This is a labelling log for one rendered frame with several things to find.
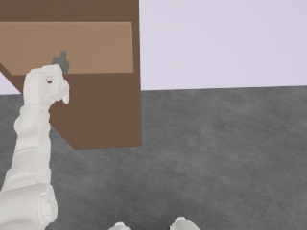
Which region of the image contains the left robot forearm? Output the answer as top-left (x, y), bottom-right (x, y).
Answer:
top-left (0, 103), bottom-right (51, 195)

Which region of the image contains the handle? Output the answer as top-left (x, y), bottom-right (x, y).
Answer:
top-left (51, 51), bottom-right (70, 74)

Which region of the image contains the robot left upper arm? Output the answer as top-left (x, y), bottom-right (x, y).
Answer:
top-left (0, 182), bottom-right (58, 230)

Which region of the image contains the robot left hand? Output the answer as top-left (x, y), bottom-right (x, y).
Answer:
top-left (23, 64), bottom-right (69, 111)

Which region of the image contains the right robot thigh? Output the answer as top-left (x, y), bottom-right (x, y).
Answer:
top-left (170, 219), bottom-right (200, 230)

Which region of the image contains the drawer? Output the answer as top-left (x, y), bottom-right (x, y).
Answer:
top-left (0, 22), bottom-right (133, 76)

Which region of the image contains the robot right shin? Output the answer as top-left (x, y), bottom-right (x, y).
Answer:
top-left (174, 217), bottom-right (185, 223)

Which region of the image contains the cabinet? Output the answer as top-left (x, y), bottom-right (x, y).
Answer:
top-left (0, 0), bottom-right (142, 150)

